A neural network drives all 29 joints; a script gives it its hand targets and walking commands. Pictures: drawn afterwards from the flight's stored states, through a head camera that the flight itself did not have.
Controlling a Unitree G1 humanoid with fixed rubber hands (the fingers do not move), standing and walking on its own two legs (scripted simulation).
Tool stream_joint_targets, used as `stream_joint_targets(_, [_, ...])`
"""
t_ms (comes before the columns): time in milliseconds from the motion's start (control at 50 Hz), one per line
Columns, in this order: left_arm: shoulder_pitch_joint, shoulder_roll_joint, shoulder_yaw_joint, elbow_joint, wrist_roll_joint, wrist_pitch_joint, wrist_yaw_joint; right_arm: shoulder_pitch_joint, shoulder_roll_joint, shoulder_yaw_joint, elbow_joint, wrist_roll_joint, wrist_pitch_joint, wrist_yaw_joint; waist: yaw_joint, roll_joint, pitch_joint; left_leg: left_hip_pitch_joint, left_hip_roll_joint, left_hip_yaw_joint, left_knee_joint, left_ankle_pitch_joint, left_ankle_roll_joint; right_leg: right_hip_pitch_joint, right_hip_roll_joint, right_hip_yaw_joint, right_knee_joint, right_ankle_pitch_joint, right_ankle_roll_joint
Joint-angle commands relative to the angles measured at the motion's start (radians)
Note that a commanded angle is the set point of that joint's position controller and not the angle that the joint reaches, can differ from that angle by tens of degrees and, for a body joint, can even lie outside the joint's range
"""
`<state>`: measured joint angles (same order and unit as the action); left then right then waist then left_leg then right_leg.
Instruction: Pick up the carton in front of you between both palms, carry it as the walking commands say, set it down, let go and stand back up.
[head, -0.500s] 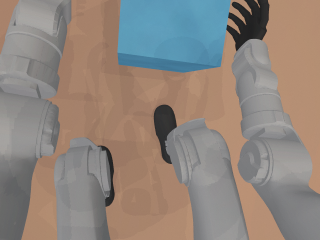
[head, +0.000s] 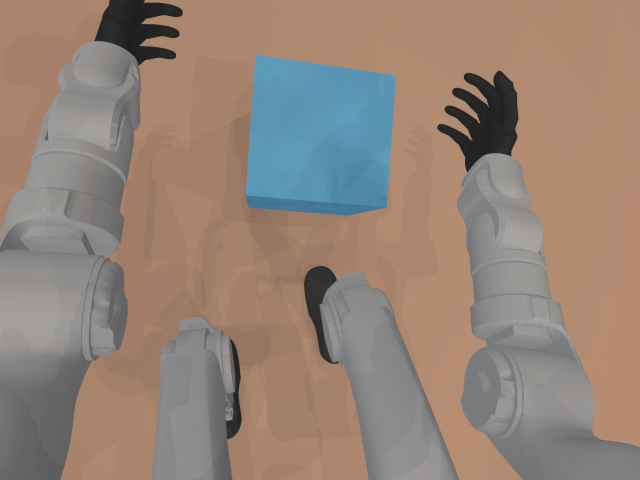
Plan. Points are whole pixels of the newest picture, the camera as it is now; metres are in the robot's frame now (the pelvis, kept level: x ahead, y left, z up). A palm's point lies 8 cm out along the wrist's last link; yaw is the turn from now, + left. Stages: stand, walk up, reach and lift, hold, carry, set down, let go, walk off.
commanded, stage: set down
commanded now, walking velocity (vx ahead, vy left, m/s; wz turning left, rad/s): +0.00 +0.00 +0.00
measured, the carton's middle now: (311, 151) +0.50 -0.13 -0.40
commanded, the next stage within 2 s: let go in 0.32 s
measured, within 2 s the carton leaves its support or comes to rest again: neither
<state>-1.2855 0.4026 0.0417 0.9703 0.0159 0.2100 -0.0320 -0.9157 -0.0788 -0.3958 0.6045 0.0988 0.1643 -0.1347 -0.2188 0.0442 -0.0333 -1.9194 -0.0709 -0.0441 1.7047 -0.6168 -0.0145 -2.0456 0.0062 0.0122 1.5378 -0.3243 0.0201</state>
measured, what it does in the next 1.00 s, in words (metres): rises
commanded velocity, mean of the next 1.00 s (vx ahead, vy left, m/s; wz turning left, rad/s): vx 0.00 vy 0.00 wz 0.00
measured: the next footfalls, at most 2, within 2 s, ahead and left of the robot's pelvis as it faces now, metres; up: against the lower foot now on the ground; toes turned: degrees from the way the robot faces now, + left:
none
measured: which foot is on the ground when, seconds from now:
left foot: down 0.00-1.00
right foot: down 0.00-1.00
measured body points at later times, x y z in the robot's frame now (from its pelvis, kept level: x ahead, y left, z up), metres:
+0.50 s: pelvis +0.03 +0.00 +0.12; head +0.30 -0.02 +0.48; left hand +0.56 +0.10 +0.02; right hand +0.42 -0.27 +0.02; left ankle +0.05 +0.12 -0.49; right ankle +0.14 -0.12 -0.49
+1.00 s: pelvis +0.10 -0.03 +0.23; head +0.23 -0.02 +0.66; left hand +0.40 +0.16 +0.13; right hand +0.29 -0.27 +0.15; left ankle +0.05 +0.12 -0.49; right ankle +0.14 -0.12 -0.49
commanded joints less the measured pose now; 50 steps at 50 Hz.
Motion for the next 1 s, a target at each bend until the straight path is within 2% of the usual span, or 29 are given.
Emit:
stream_joint_targets(0, [-0.279, 0.077, 0.020, -0.141, 0.012, -0.010, -0.004, -0.107, -0.113, -0.013, -0.133, -0.003, -0.008, 0.008, -0.061, 0.195, -1.079, 0.423, -0.033, 0.073, -0.265, 0.269, -0.001, 0.861, 0.046, -0.120, -0.107, 0.392, 0.042])
stream_joint_targets(280, [-0.185, 0.059, 0.068, -0.087, 0.043, -0.008, -0.047, -0.041, -0.073, -0.021, -0.136, -0.044, 0.006, 0.031, -0.056, 0.137, -0.967, 0.576, -0.033, 0.058, -0.546, 0.288, 0.002, 1.031, 0.036, -0.108, -0.361, 0.399, 0.053])
stream_joint_targets(360, [-0.109, 0.030, 0.106, -0.074, 0.074, -0.024, -0.049, 0.008, -0.052, -0.018, -0.132, -0.077, -0.009, 0.049, -0.033, 0.118, -0.968, 0.636, -0.032, 0.054, -0.617, 0.331, -0.001, 1.109, 0.033, -0.103, -0.425, 0.422, 0.050])
stream_joint_targets(440, [0.047, -0.033, 0.148, -0.134, 0.111, -0.044, -0.018, 0.151, -0.052, 0.004, -0.164, -0.115, -0.033, 0.085, -0.015, 0.099, -1.039, 0.738, -0.038, 0.047, -0.685, 0.433, -0.009, 1.245, 0.035, -0.098, -0.477, 0.507, 0.037])
stream_joint_targets(520, [0.257, -0.127, 0.179, -0.266, 0.139, -0.064, 0.047, 0.328, -0.079, 0.049, -0.219, -0.153, -0.053, 0.138, 0.007, 0.078, -1.031, 0.846, -0.037, 0.037, -0.773, 0.504, -0.018, 1.371, 0.038, -0.089, -0.544, 0.548, 0.014])
stream_joint_targets(600, [0.420, -0.206, 0.177, -0.402, 0.140, -0.089, 0.117, 0.446, -0.121, 0.112, -0.253, -0.162, -0.072, 0.197, 0.028, 0.055, -0.887, 0.919, -0.028, 0.031, -0.878, 0.439, -0.020, 1.468, 0.037, -0.068, -0.631, 0.482, -0.006])
stream_joint_targets(660, [0.543, -0.228, 0.169, -0.470, 0.129, -0.110, 0.142, 0.556, -0.149, 0.170, -0.254, -0.151, -0.084, 0.230, 0.043, 0.041, -0.757, 0.949, -0.023, 0.038, -0.948, 0.342, -0.017, 1.559, 0.033, -0.045, -0.695, 0.399, -0.015])
stream_joint_targets(760, [0.766, -0.224, 0.154, -0.490, 0.101, -0.147, 0.144, 0.759, -0.173, 0.266, -0.250, -0.113, -0.103, 0.249, 0.060, -0.006, -0.560, 0.982, -0.013, 0.046, -1.035, 0.240, -0.003, 1.735, 0.018, 0.004, -0.790, 0.339, -0.018])
stream_joint_targets(900, [1.036, -0.182, 0.114, -0.460, 0.059, -0.203, 0.096, 1.003, -0.188, 0.363, -0.339, -0.068, -0.136, 0.221, 0.090, -0.095, -0.409, 1.083, -0.004, 0.040, -1.127, 0.268, 0.018, 2.004, -0.004, 0.067, -0.874, 0.523, -0.004])
stream_joint_targets(980, [1.152, -0.168, 0.106, -0.464, 0.053, -0.221, 0.076, 1.070, -0.199, 0.384, -0.372, -0.058, -0.147, 0.203, 0.120, -0.095, -0.324, 1.203, 0.002, 0.032, -1.190, 0.317, 0.022, 2.069, -0.006, 0.073, -0.924, 0.578, 0.003])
